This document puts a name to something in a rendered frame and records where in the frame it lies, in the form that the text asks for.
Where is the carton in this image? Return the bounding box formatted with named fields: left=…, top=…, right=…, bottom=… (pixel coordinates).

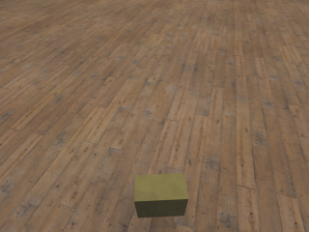
left=134, top=173, right=188, bottom=218

